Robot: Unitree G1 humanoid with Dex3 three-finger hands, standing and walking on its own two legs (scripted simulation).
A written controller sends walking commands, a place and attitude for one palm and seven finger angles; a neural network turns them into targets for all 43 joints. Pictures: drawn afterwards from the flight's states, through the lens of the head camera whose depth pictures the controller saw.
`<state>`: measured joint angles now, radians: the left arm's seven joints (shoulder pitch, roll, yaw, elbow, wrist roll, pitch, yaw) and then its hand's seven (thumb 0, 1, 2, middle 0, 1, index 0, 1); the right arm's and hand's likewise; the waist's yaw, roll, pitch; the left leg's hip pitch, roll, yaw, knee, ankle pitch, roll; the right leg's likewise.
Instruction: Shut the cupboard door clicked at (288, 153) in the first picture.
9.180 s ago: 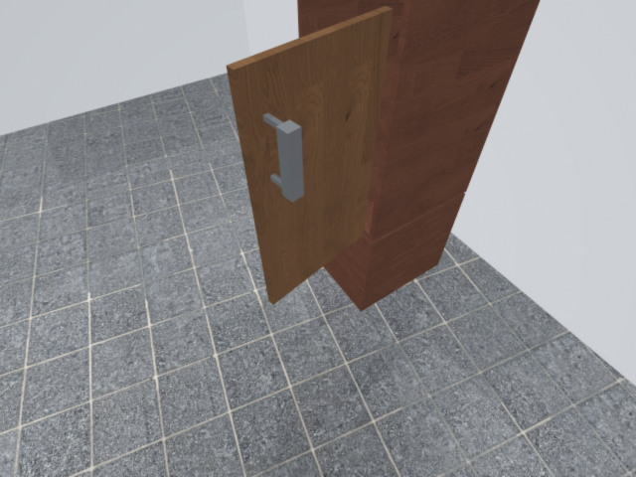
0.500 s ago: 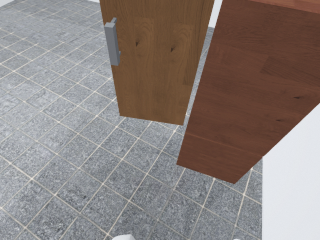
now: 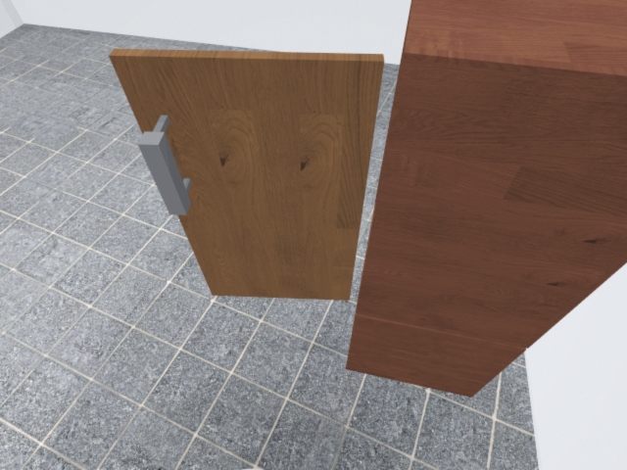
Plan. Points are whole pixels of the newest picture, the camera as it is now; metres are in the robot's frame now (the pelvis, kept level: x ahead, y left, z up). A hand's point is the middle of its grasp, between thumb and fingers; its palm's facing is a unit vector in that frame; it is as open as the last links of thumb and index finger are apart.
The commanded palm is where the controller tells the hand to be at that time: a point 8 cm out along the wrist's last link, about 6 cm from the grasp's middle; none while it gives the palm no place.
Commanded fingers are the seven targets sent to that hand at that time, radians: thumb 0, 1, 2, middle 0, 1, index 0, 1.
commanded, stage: come to a stop and stand still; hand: left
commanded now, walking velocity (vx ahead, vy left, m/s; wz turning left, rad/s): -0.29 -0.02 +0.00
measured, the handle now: (171, 166) +0.50 +0.23 +0.10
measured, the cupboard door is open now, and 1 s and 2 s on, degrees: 100 100 100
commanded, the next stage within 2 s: look again from close up in 0.78 s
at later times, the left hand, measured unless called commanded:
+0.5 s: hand out of the picture +0.04 +0.19 -0.17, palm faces +0.01 -0.97 -0.25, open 7.3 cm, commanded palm none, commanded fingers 0.00 0.90 0.90 -0.20 -0.30 -0.20 -0.30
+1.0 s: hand out of the picture -0.02 +0.16 -0.18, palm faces -0.02 -0.98 -0.20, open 7.3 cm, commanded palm none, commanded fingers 0.00 0.90 0.90 -0.20 -0.30 -0.20 -0.30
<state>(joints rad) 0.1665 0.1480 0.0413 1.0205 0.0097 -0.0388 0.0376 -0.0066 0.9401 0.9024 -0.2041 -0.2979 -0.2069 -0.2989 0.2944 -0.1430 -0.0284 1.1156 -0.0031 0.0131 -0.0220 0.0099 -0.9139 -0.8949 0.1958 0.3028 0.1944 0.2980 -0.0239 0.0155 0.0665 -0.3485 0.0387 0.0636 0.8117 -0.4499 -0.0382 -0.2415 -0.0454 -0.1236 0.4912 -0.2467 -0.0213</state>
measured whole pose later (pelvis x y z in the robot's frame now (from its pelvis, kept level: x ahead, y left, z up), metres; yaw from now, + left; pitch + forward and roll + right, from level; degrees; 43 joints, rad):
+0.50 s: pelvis -0.01 +0.00 -0.01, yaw -1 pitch +1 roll +0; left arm 0.21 0.19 0.04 0.99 0.02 0.03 0.02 0.01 0.91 0.90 -0.20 -0.30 -0.20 -0.30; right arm 0.15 -0.20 -0.06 1.00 -0.01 0.04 -0.02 0.01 -0.91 -0.89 0.20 0.30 0.20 0.30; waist -0.01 0.03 0.05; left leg -0.39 0.06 0.06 0.63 -0.32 -0.02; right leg -0.22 -0.02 -0.04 0.55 -0.36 -0.01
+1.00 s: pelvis -0.03 -0.01 +0.00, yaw -1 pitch -1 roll -1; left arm 0.29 0.14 -0.01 1.09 0.01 -0.02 0.05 0.01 0.92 0.90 -0.20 -0.30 -0.21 -0.30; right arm 0.29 -0.15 -0.01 1.08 -0.02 0.00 -0.02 0.01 -0.92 -0.89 0.20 0.30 0.20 0.30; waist -0.03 0.03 0.04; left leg -0.26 0.03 0.04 0.53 -0.26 0.00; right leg -0.18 0.00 -0.05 0.49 -0.29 0.00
